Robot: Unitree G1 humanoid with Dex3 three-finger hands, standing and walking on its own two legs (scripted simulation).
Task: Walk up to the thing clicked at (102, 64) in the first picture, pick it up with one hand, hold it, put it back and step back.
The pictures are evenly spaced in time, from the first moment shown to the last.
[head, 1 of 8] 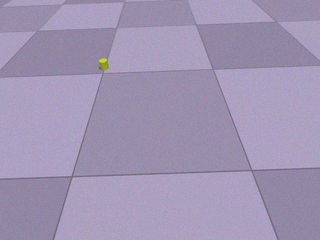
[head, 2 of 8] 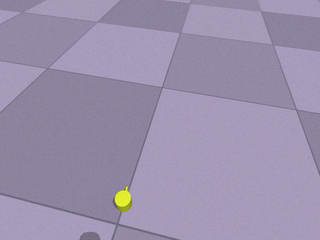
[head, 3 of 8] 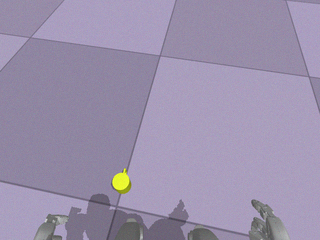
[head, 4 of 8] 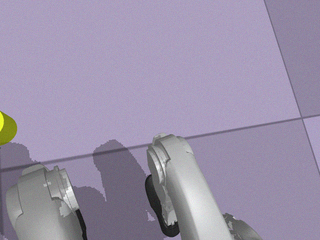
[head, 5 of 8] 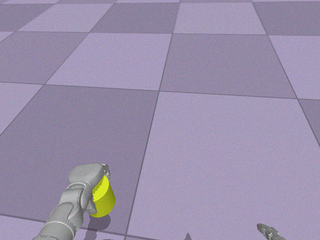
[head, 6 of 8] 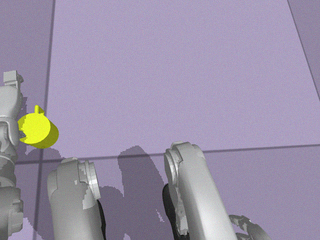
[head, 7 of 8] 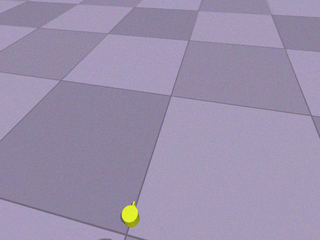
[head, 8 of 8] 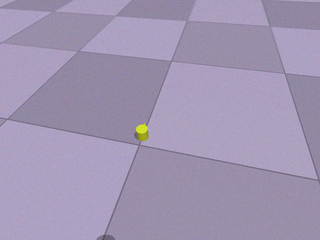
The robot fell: no
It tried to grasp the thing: yes
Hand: left
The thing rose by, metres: 0.61
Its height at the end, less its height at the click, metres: +0.00
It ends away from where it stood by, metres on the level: 0.03
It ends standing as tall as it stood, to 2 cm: yes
